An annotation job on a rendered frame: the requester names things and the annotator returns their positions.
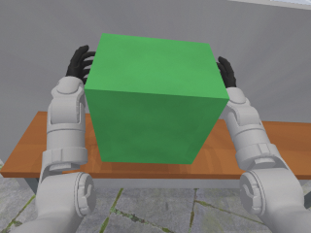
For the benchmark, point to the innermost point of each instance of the carton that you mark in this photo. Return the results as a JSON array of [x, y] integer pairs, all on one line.
[[153, 100]]

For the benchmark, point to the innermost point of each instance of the table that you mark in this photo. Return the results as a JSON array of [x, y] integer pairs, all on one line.
[[215, 161]]

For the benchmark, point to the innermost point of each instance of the robot left forearm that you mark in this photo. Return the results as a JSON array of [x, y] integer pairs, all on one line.
[[66, 128]]

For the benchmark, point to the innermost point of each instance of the right robot hand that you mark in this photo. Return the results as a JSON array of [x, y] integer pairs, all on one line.
[[226, 72]]

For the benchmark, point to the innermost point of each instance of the robot left upper arm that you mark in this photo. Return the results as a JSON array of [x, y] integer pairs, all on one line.
[[62, 203]]

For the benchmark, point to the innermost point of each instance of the robot right forearm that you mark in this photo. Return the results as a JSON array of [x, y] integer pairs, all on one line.
[[253, 148]]

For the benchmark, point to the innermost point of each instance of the left robot hand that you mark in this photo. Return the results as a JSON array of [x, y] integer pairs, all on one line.
[[78, 63]]

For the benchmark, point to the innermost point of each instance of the robot right upper arm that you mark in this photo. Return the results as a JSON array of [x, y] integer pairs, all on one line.
[[275, 196]]

